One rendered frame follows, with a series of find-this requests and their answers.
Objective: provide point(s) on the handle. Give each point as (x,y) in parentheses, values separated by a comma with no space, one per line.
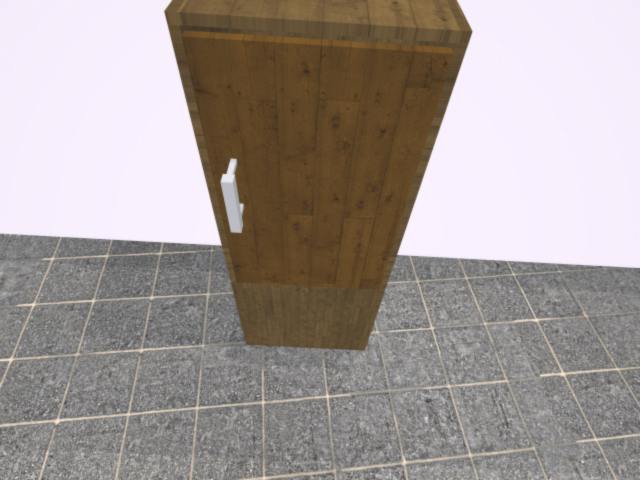
(233,207)

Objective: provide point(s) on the cupboard door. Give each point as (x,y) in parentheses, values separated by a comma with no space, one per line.
(328,136)

